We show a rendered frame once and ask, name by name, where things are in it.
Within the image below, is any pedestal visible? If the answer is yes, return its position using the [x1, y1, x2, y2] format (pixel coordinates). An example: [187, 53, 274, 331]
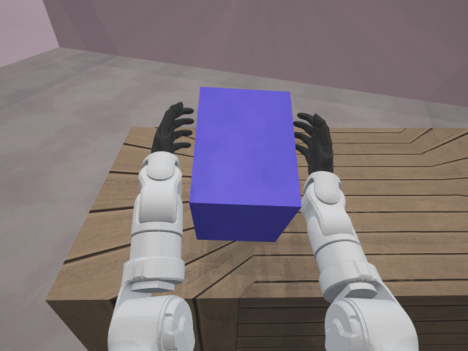
[45, 127, 468, 351]

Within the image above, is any right robot forearm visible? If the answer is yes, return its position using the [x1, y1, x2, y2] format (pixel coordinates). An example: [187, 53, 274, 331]
[301, 171, 419, 350]

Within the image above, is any robot right upper arm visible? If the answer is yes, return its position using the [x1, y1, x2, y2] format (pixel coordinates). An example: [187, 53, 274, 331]
[325, 298, 419, 351]

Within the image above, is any right robot hand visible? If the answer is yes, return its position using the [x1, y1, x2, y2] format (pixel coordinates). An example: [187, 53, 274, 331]
[293, 113, 333, 176]

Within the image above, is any left robot forearm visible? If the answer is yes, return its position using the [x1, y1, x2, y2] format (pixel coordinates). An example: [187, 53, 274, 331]
[107, 151, 185, 351]

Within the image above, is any robot left upper arm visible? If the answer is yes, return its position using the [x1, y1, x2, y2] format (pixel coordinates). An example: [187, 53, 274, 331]
[108, 295, 195, 351]

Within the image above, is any carton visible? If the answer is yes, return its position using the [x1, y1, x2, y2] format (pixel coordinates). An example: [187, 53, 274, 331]
[189, 87, 301, 242]

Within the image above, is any left robot hand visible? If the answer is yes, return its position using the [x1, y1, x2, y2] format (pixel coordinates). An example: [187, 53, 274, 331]
[151, 102, 194, 154]

